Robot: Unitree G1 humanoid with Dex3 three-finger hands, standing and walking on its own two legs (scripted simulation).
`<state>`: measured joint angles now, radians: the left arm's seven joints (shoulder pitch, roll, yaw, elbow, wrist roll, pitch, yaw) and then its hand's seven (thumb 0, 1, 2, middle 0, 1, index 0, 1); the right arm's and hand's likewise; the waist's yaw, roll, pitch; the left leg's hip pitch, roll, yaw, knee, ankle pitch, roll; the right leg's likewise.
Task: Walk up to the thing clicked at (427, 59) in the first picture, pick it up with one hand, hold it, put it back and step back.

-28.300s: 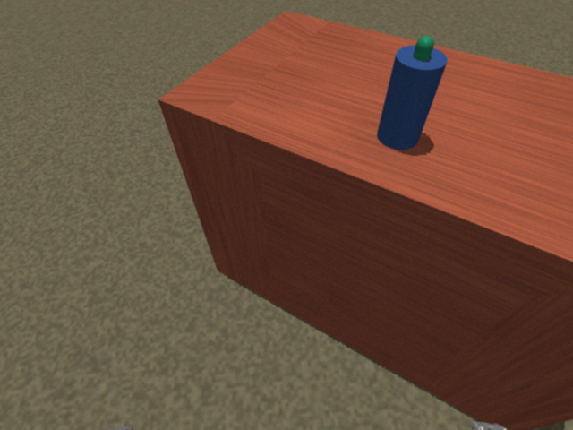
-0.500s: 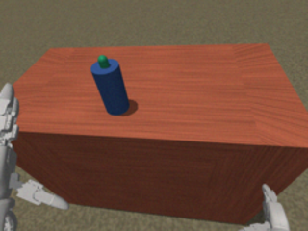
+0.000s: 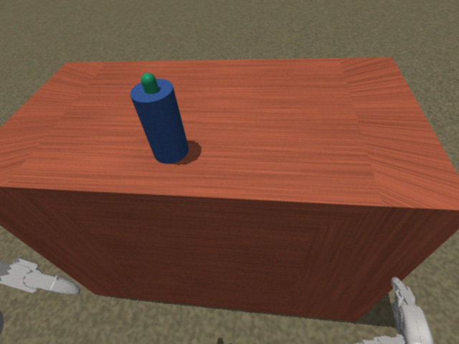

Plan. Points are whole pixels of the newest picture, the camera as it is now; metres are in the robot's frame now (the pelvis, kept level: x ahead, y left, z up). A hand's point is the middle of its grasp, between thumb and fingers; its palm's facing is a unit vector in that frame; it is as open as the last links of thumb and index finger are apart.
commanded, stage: home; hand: left
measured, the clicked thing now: (160, 117) +0.50 +0.19 +0.13
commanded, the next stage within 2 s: none
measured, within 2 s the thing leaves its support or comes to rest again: neither
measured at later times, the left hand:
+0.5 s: hand (136, 289) +0.20 +0.21 -0.02, palm faces +0.14 -0.96 -0.25, open 17.6 cm
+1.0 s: hand (167, 290) +0.22 +0.17 -0.10, palm faces +0.07 -0.97 -0.23, open 17.6 cm
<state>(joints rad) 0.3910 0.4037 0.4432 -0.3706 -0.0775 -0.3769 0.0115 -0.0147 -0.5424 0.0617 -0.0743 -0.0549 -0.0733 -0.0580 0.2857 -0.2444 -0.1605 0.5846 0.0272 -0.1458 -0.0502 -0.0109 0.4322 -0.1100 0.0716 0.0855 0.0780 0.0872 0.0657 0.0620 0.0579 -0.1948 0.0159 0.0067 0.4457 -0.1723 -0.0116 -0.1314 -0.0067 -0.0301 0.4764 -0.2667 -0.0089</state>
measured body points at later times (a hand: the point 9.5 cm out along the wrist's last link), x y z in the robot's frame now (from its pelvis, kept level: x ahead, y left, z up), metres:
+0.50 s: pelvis +0.03 +0.01 +0.00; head +0.05 +0.00 +0.45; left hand +0.18 +0.26 -0.01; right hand +0.20 -0.22 -0.09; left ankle +0.05 +0.13 -0.74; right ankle +0.00 -0.11 -0.74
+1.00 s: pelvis +0.04 +0.00 +0.00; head +0.06 +0.00 +0.45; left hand +0.21 +0.22 -0.08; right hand +0.16 -0.25 -0.12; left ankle +0.05 +0.13 -0.74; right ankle +0.00 -0.11 -0.74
